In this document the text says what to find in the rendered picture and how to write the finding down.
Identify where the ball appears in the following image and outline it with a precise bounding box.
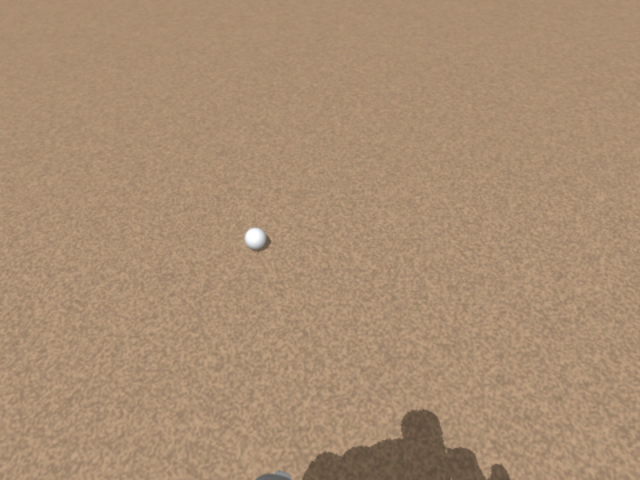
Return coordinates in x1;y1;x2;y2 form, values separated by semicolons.
244;227;267;249

